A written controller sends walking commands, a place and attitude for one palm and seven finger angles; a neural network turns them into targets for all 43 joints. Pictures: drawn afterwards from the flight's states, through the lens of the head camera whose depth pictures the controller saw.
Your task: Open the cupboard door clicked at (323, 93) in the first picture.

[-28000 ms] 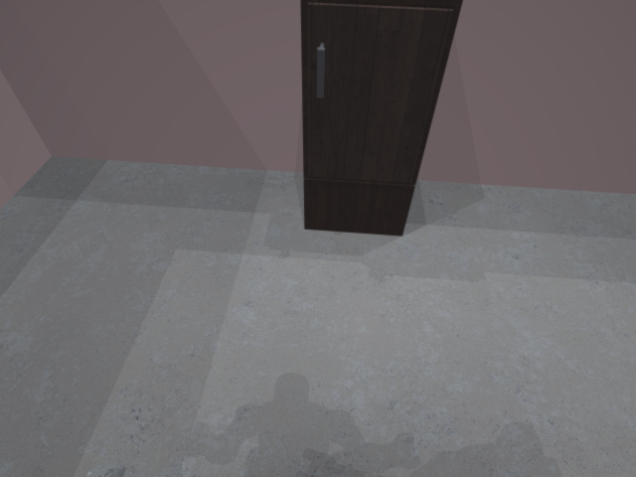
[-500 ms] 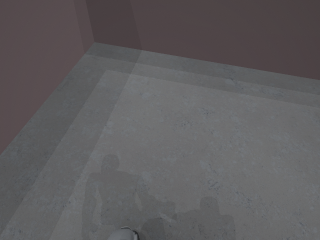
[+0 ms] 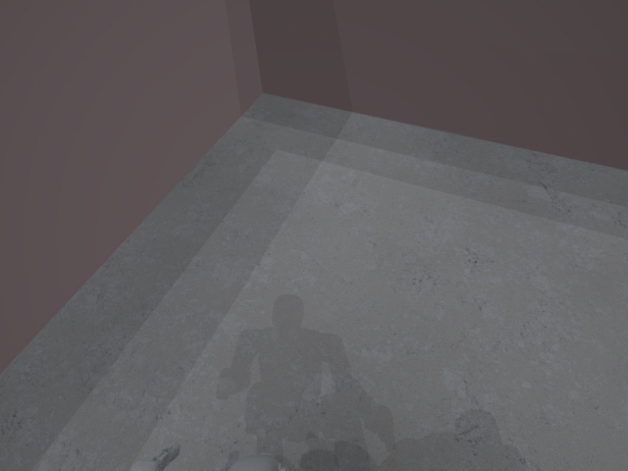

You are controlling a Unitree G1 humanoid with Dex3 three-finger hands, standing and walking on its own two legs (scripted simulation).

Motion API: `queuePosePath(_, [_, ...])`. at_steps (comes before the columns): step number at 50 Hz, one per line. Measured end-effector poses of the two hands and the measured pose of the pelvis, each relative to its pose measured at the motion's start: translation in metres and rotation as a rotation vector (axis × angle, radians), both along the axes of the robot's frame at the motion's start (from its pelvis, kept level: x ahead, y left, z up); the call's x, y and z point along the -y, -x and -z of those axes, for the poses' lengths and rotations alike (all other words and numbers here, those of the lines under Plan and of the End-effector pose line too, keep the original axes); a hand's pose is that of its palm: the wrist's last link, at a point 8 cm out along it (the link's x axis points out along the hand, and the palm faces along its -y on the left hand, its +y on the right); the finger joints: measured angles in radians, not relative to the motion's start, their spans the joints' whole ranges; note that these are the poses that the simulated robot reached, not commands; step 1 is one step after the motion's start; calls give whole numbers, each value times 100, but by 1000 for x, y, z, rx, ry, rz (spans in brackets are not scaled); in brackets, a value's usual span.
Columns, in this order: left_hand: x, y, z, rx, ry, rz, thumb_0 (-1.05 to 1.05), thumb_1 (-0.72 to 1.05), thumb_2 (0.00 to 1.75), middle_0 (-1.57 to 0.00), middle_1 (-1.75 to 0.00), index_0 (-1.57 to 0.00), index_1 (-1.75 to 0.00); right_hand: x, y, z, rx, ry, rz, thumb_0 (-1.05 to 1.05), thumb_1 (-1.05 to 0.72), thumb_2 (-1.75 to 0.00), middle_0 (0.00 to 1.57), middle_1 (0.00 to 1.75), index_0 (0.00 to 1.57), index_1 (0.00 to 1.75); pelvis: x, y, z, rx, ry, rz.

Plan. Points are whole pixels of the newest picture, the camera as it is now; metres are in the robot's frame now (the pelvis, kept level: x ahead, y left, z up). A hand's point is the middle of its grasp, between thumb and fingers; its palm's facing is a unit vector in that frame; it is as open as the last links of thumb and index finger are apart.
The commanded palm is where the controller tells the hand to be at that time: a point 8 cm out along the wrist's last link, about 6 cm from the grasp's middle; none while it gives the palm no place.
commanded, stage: turn to face it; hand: left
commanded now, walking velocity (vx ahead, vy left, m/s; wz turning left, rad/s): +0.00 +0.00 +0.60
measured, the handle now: out of the picture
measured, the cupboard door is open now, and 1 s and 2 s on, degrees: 47 47 47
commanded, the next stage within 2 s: none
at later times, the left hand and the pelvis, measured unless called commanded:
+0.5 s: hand out of the picture +0.04 +0.23 -0.16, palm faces +0.35 -0.89 -0.28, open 7.4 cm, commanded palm none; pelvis +0.03 -0.01 +0.00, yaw +18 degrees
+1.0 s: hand out of the picture -0.02 +0.15 -0.19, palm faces +0.63 -0.75 -0.22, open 7.4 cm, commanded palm none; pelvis +0.06 -0.05 -0.02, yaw +38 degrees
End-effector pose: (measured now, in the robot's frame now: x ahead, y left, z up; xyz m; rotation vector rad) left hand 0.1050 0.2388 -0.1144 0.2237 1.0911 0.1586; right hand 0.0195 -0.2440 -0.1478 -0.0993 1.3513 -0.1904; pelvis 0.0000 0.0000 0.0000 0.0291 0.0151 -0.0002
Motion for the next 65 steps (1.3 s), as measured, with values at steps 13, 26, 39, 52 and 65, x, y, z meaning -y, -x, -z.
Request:
queuePosePath(13, [-9,83,26,-156,49,-250,0,91,89,-20,-30,-20,-30,-8,-171,-28,211,63,-318,1,-91,-90,19,30,20,30,2,-26,4,13,-5,-187])
queuePosePath(26, [-27,87,12,-113,-2,-393,1,91,89,-20,-30,-20,-30,-22,-197,-23,189,48,-478,0,-90,-90,20,30,21,30,15,-36,3,-3,35,-334])
queuePosePath(39, [42,94,0,-83,4,-519,0,91,89,-20,-30,-20,-30,1,-230,-11,95,-4,-565,1,-91,-90,20,30,20,30,55,-61,-3,3,-19,-516])
queuePosePath(52, [56,167,38,-159,89,-746,1,91,89,-20,-30,-20,-30,-64,-285,-24,241,24,-814,1,-91,-90,20,30,20,30,51,-57,12,9,9,-685])
queuePosePath(65, [75,156,1,-57,-47,-850,1,91,89,-20,-30,-20,-30,-38,-302,1,122,-16,-902,1,-90,-90,20,30,21,30,89,-82,10,-3,20,-835])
